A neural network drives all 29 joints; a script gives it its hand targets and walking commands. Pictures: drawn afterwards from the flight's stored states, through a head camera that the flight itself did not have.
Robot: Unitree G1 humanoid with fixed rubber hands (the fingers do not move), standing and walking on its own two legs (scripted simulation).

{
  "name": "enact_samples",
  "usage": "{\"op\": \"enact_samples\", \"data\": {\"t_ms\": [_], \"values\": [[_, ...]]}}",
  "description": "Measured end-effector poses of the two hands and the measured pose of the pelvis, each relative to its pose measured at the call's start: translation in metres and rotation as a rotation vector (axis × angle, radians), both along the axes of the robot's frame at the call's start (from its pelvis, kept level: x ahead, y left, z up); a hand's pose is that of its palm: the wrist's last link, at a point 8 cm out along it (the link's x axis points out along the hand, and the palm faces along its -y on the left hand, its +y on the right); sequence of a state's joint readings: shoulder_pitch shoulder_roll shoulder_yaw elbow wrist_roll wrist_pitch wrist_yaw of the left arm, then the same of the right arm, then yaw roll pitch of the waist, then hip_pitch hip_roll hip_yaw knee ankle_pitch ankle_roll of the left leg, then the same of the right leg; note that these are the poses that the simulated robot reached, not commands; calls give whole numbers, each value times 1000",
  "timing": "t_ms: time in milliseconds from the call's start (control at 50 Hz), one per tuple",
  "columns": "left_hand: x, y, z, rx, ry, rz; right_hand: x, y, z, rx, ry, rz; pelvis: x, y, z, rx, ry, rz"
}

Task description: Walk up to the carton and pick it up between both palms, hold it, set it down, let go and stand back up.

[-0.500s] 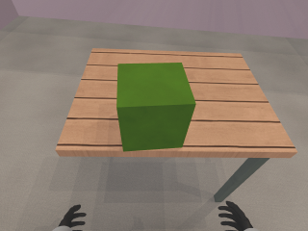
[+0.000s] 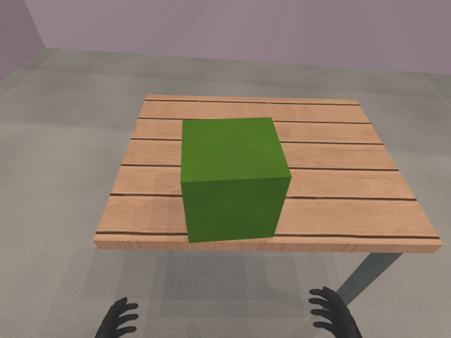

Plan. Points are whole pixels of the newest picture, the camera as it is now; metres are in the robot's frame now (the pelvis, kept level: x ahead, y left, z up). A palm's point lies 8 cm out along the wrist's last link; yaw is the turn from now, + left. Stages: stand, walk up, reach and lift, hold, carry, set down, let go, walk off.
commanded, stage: reach and lift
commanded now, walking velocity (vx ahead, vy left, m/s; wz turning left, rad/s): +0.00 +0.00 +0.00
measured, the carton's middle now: (229, 180) +0.45 +0.00 +0.01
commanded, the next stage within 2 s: none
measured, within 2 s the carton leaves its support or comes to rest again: neither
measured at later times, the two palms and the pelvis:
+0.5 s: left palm (102, 329) +0.17 +0.21 -0.04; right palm (347, 320) +0.18 -0.19 -0.03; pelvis +0.02 +0.02 +0.00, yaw -1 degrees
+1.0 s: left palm (111, 289) +0.21 +0.20 +0.01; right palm (333, 278) +0.23 -0.17 +0.01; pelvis +0.02 +0.01 +0.00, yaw -2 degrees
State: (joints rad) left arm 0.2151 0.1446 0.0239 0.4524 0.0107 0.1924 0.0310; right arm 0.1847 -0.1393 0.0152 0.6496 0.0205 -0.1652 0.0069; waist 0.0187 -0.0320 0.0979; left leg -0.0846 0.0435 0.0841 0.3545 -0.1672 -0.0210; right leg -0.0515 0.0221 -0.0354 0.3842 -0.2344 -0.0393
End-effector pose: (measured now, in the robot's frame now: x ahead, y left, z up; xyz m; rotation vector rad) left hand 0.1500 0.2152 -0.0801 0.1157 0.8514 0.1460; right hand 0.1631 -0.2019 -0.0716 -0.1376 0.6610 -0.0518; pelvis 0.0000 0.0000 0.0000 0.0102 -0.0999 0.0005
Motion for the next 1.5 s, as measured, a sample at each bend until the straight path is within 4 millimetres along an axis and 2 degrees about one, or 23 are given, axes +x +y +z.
{"op": "enact_samples", "data": {"t_ms": [160,320,760,1040,1160,1300,1500], "values": [[1,-7,7,-13,-80,6,-5,1,12,3,-34,-21,5,5,2,-1,-6,-12],[6,-4,22,-2,-166,19,-3,3,24,8,-80,-32,11,10,2,-2,0,-13],[37,-8,66,-12,-394,45,40,26,66,73,-295,-4,22,16,4,-1,21,-25],[70,-18,91,-32,-541,32,71,31,88,106,-406,-11,25,12,4,-2,35,-27],[84,-25,98,-47,-543,20,83,28,97,108,-424,-23,27,10,4,-1,31,-28],[109,-31,123,-38,-573,-1,103,21,116,122,-464,-43,29,8,5,-1,46,-38],[138,-24,149,-39,-562,14,130,24,135,150,-467,-23,23,5,5,2,55,-54]]}}
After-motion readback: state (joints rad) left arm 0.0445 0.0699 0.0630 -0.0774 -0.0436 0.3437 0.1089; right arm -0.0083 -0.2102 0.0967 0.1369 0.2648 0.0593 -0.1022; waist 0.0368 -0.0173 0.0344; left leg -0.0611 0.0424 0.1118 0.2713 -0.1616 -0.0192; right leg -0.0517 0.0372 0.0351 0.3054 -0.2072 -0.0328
